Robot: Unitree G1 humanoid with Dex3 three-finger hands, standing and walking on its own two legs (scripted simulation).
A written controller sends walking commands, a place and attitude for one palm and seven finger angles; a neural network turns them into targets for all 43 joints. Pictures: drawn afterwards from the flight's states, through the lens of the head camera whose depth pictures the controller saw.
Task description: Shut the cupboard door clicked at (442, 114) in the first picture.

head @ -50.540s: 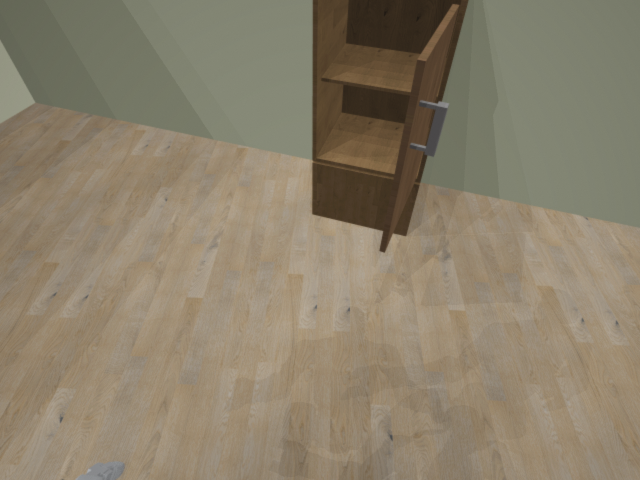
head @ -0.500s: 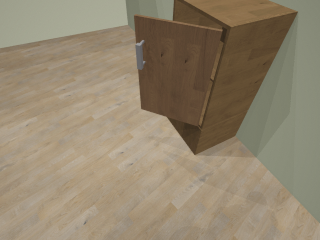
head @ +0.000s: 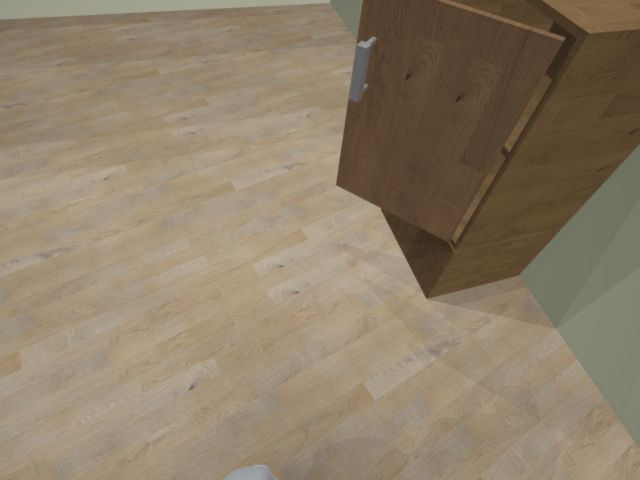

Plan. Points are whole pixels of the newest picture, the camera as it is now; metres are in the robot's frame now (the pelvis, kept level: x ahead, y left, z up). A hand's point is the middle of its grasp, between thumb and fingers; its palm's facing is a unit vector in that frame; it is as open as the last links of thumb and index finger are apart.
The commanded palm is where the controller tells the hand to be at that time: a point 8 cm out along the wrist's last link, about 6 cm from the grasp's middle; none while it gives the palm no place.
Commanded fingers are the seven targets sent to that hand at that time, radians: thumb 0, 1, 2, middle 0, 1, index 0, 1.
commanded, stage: walk to a spot facing it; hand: left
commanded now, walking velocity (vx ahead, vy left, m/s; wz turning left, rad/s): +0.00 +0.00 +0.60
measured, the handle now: (364, 69) +0.94 -0.07 +0.00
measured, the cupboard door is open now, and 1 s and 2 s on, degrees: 40 40 40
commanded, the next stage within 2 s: turn to face it in 1.50 s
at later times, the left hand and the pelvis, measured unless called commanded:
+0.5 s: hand out of the picture +0.04 +0.18 -0.13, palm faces +0.29 -0.90 -0.33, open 7.3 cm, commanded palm none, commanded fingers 0.00 0.90 0.90 -0.20 -0.30 -0.20 -0.30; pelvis -0.01 -0.06 +0.01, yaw +19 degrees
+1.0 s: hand out of the picture -0.07 +0.19 -0.15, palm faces +0.61 -0.76 -0.24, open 7.4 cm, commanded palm none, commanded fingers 0.00 0.90 0.90 -0.20 -0.30 -0.20 -0.30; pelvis +0.03 -0.01 +0.02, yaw +37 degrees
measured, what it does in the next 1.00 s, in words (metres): steps on the spot, turning left: right foot, then left foot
